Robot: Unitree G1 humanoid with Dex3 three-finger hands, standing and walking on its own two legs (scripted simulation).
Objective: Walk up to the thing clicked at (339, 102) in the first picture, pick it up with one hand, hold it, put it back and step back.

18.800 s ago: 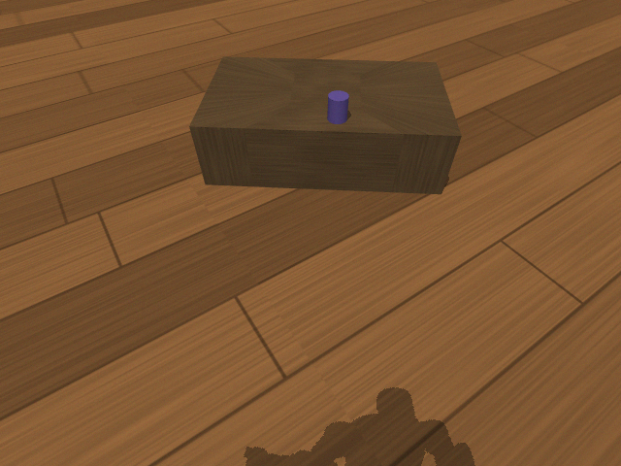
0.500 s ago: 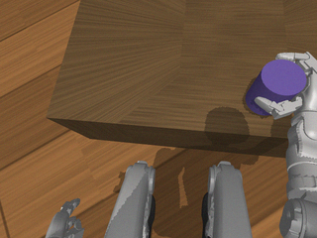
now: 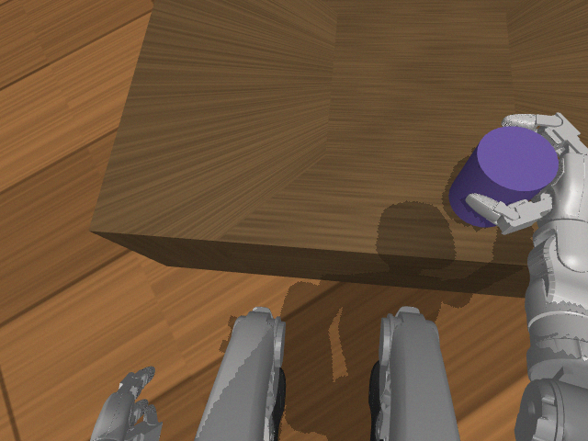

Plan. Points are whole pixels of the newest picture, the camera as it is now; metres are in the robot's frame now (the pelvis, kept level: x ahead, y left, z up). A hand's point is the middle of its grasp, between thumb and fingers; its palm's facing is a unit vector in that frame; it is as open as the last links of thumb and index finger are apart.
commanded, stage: settle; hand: right
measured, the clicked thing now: (496, 180) +0.45 -0.23 -0.04
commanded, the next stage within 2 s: lift in 0.26 s
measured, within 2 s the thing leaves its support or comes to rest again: neither
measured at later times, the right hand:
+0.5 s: hand (519, 173) +0.44 -0.24 +0.00, palm faces +0.19 +0.98 -0.03, open 11.6 cm
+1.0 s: hand (574, 158) +0.41 -0.23 +0.10, palm faces +0.21 +0.98 -0.04, open 11.6 cm
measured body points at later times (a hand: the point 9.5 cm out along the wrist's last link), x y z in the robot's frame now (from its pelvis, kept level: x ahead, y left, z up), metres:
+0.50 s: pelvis +0.00 +0.00 +0.02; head +0.19 -0.04 +0.42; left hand +0.13 +0.27 -0.11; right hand +0.42 -0.29 +0.01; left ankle +0.05 +0.13 -0.47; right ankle +0.07 -0.13 -0.47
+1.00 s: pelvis +0.02 +0.00 +0.10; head +0.17 -0.03 +0.52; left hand +0.17 +0.26 -0.02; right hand +0.39 -0.28 +0.11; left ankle +0.05 +0.13 -0.47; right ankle +0.07 -0.13 -0.47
